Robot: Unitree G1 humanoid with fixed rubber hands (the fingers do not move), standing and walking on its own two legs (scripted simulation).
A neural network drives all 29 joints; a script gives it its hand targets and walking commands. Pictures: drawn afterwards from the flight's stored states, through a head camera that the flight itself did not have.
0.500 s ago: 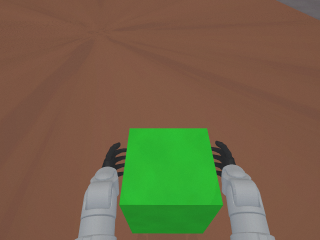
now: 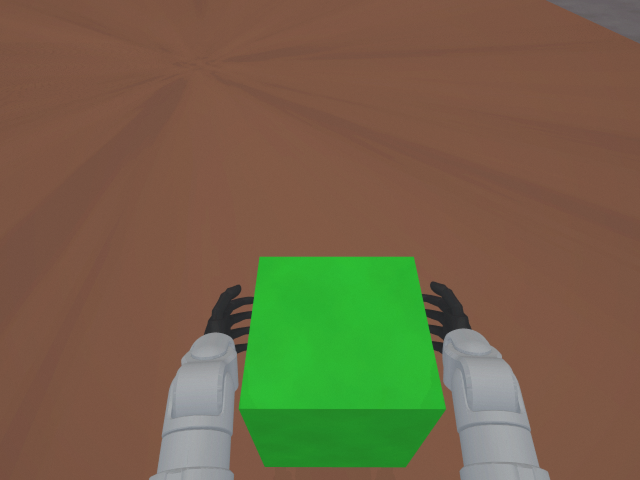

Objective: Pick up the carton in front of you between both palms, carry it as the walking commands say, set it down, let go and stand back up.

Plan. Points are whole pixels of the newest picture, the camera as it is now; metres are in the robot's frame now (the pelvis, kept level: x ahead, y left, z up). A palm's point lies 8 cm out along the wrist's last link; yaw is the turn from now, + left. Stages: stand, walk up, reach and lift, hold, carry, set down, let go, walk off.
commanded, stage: carry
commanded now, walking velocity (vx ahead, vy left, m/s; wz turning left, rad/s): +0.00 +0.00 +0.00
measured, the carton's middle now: (335, 366) +0.29 +0.00 -0.04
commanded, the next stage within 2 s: hold in 0.58 s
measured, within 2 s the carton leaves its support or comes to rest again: neither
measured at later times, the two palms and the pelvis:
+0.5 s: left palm (226, 348) +0.28 +0.14 +0.04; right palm (464, 345) +0.28 -0.16 +0.04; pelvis -0.01 -0.01 +0.00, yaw +0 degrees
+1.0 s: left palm (246, 340) +0.28 +0.11 +0.05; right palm (496, 378) +0.23 -0.18 +0.05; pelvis -0.02 +0.02 +0.01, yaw -10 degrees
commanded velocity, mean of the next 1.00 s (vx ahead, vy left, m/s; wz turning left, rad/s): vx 0.00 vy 0.00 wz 0.00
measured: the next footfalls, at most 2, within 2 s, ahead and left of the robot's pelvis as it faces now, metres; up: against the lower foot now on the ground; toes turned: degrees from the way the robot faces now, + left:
none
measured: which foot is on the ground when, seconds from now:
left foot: down 0.00-1.00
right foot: down 0.00-1.00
